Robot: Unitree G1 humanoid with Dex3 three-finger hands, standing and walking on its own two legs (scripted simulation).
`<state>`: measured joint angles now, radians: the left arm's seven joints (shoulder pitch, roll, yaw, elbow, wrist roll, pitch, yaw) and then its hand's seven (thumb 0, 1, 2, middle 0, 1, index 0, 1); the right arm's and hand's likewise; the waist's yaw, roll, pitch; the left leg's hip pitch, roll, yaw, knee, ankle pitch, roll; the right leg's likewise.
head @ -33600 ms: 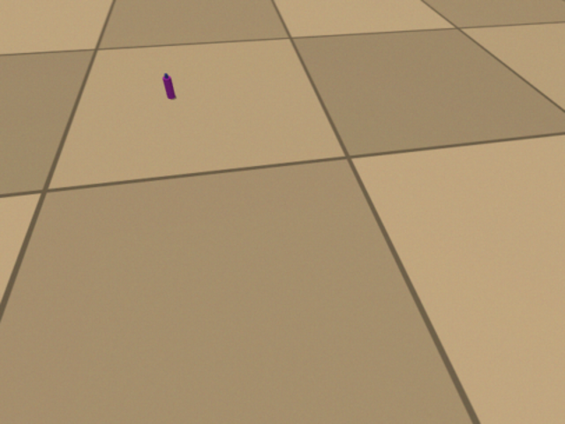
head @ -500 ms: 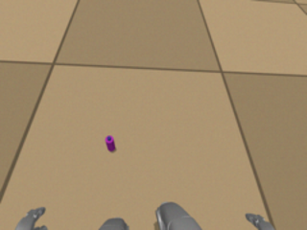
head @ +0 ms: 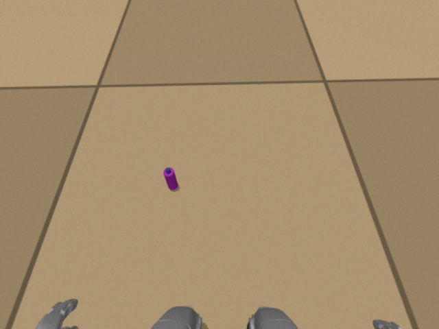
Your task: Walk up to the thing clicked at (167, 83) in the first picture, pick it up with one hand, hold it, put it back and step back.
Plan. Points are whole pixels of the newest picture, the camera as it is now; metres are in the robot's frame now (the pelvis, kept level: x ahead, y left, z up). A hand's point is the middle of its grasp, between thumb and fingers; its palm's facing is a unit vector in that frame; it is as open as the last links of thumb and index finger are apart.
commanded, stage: step back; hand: left
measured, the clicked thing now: (170, 177) +0.79 +0.25 -0.67
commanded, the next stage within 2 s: stand in 1.58 s
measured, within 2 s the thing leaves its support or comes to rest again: neither
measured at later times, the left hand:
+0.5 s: hand out of the picture -0.11 +0.24 -0.14, palm faces -0.03 -0.91 -0.42, open 7.4 cm
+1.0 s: hand out of the picture -0.22 +0.26 -0.14, palm faces +0.05 -0.92 -0.39, open 7.4 cm
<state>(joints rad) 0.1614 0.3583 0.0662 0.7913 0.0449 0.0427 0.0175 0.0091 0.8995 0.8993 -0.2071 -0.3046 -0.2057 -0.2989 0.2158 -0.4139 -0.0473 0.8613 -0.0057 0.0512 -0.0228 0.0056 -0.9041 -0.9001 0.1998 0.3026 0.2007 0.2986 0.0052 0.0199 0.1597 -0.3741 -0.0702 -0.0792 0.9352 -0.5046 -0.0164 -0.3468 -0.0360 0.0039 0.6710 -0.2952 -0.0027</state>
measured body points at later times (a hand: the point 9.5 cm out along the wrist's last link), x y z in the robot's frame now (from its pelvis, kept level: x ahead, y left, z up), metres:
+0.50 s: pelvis -0.18 -0.03 +0.00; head -0.13 -0.05 +0.44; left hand -0.10 +0.28 -0.11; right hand -0.06 -0.35 -0.12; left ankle -0.13 +0.12 -0.66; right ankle -0.17 -0.14 -0.72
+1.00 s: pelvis -0.24 -0.02 +0.00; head -0.24 -0.02 +0.45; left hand -0.22 +0.30 -0.12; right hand -0.16 -0.32 -0.12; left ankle -0.25 +0.11 -0.72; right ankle -0.21 -0.13 -0.72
